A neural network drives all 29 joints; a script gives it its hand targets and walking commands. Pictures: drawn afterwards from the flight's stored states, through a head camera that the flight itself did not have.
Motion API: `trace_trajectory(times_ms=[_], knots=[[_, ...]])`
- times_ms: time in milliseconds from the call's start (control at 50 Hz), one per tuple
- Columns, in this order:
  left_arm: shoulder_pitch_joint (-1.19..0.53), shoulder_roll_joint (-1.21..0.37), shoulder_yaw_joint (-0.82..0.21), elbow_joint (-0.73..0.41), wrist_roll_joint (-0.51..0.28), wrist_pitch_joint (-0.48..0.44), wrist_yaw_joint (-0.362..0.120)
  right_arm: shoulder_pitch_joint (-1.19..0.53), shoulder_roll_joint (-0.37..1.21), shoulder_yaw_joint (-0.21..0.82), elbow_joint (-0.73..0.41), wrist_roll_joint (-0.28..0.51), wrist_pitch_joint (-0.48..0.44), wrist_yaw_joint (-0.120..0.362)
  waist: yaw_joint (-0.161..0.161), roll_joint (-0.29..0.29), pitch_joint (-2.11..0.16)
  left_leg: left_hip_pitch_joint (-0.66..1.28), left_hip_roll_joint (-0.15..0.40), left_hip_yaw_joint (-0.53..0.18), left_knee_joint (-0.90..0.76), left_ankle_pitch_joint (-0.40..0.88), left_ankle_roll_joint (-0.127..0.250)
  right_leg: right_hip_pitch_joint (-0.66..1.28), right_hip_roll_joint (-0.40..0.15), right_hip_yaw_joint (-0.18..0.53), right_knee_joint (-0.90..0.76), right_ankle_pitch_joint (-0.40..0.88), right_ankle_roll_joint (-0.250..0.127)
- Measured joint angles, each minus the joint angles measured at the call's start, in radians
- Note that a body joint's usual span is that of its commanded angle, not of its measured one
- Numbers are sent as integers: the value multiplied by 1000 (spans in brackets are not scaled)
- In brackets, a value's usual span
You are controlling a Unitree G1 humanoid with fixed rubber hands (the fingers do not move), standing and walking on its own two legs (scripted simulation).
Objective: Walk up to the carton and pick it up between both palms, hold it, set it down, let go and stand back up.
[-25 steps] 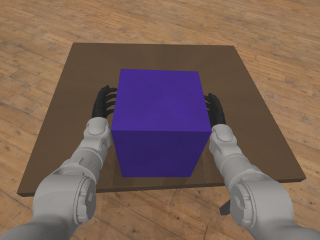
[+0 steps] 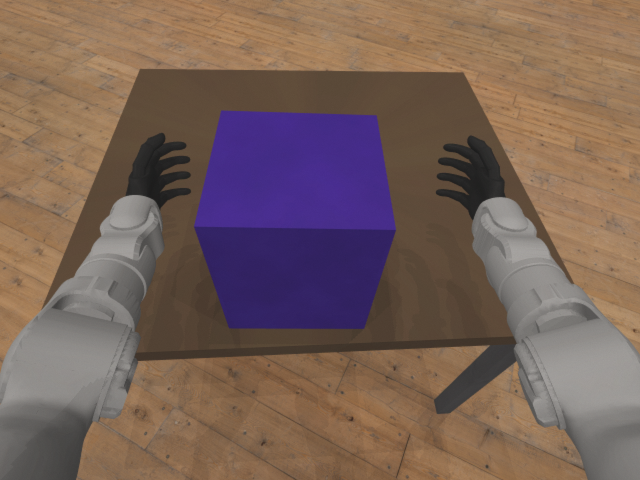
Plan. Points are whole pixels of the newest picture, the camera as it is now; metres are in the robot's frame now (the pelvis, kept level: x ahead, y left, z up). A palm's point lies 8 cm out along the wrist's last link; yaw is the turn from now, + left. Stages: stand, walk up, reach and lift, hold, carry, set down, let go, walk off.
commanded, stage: set down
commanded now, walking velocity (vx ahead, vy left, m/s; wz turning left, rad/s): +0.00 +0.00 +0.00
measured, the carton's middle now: (298, 228) +0.47 +0.07 +0.02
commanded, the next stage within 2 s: none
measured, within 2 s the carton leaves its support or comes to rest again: neither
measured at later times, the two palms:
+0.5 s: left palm (146, 245) +0.41 +0.26 +0.04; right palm (448, 235) +0.45 -0.14 +0.07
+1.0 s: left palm (156, 153) +0.48 +0.24 +0.14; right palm (492, 159) +0.51 -0.18 +0.15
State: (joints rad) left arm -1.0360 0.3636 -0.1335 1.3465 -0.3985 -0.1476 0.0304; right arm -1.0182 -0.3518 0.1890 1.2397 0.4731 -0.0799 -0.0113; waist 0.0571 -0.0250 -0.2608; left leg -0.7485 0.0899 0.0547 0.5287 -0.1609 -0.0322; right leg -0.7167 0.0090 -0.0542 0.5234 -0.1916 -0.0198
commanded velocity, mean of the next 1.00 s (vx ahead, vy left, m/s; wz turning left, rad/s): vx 0.00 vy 0.00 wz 0.00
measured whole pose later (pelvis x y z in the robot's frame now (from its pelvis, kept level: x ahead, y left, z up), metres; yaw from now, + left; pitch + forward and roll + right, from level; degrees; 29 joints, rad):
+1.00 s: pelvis +0.06 +0.01 +0.01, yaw -2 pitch +16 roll +0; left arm -0.87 0.28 0.11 1.11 -0.22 -0.07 0.00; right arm -0.87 -0.39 0.25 1.05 0.47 -0.13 -0.07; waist 0.09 0.00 -0.24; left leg -0.47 0.05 0.06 0.42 -0.23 -0.03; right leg -0.46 0.00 0.04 0.44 -0.26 0.01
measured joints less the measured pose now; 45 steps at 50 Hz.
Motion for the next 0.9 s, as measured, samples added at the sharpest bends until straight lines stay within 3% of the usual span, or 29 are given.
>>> trace_trajectory(times_ms=[100,200,340,420,480,540,620,700,760,800,860,900], knots=[[6,-2,35,-60,23,31,-20,32,64,-33,-86,-46,17,-38,-7,11,-18,-12,-8,-9,-2,5,0,-8,-5,-4,-3,2,3],[-5,-8,69,-64,70,81,-27,35,102,-84,-76,-107,48,-75,-15,17,4,50,-20,-14,-23,7,9,65,-14,-6,-37,10,15],[31,-20,71,-112,111,139,4,55,80,-145,-38,-146,66,-69,-18,4,35,156,-22,-15,-33,-10,17,192,-13,-4,-90,17,25],[-10,-43,64,135,142,38,-43,8,82,-141,151,-177,54,-30,-68,-16,21,118,-56,-53,11,-26,25,150,-35,-21,-5,-38,22],[8,-60,43,219,130,-59,-45,17,98,-133,204,-170,-2,22,-82,-44,42,63,-75,-60,49,-35,22,80,-50,-15,74,-72,22],[45,-72,15,217,82,-144,-13,54,121,-152,180,-174,-91,46,-71,-53,54,-26,-74,-58,87,-44,18,-13,-51,-11,121,-84,25],[85,-74,-2,109,20,-217,46,108,162,-227,72,-243,-182,32,-38,-23,-3,-190,-48,-64,138,-58,9,-162,-25,-15,131,-72,11],[104,-69,54,-25,63,-246,51,124,190,-248,-5,-288,-239,-13,-8,36,-64,-280,-18,-71,172,-83,3,-230,7,-15,110,-66,14],[100,-84,115,-63,119,-225,14,118,170,-214,-12,-277,-268,-56,3,78,-74,-258,-17,-68,164,-80,4,-208,12,1,93,-53,24],[101,-107,161,-86,147,-187,-2,122,131,-179,-25,-256,-274,-74,10,97,-63,-208,-26,-63,134,-55,2,-173,6,18,90,-25,54],[127,-141,218,-148,170,-112,-8,147,55,-99,-87,-182,-244,-77,28,106,-31,-85,-35,-51,57,-3,3,-89,-1,44,72,40,95],[156,-147,242,-195,179,-56,-8,166,11,-35,-140,-112,-195,-67,41,95,-12,14,-36,-36,8,20,4,-4,1,63,35,64,97]])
